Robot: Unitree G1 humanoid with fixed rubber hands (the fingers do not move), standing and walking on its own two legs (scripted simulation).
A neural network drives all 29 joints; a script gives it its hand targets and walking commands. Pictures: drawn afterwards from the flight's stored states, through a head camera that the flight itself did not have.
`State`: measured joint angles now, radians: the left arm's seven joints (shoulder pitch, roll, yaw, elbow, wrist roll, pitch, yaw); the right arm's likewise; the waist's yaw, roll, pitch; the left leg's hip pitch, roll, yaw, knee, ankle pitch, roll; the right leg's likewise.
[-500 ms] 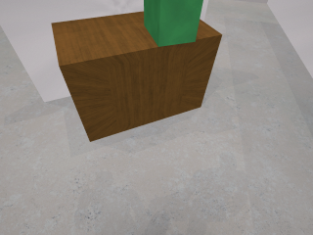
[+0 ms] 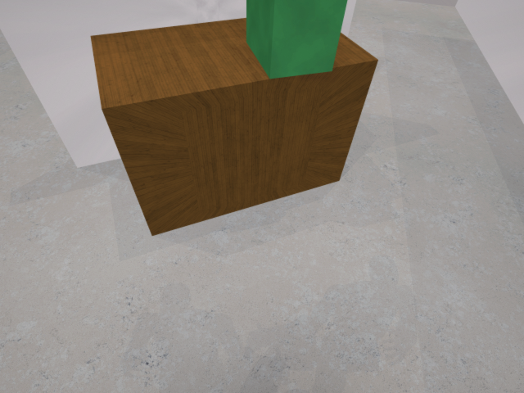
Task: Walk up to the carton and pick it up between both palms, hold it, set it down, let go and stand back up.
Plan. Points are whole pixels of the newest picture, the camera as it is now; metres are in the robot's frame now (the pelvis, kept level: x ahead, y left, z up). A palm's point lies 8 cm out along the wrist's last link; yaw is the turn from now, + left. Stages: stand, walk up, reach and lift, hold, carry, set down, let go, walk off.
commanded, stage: walk up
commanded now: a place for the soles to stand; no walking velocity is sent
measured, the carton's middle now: (290, 20) +1.28 -0.10 +0.05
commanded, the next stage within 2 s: none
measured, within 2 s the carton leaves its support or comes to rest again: neither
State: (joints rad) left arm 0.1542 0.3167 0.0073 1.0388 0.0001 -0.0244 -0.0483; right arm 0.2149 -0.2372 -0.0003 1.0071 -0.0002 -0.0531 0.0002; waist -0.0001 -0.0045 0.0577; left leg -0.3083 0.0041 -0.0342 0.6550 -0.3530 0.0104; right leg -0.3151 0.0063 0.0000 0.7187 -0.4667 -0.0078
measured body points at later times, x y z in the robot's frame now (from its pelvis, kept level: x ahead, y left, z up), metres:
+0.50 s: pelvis +0.14 -0.06 -0.01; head +0.17 -0.04 +0.43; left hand +0.11 +0.26 -0.14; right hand +0.24 -0.33 -0.14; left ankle +0.24 +0.02 -0.72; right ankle +0.02 -0.13 -0.72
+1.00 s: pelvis +0.30 -0.10 -0.01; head +0.30 -0.08 +0.44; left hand +0.33 +0.22 -0.14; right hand +0.39 -0.38 -0.12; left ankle +0.25 +0.02 -0.72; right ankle +0.36 -0.23 -0.70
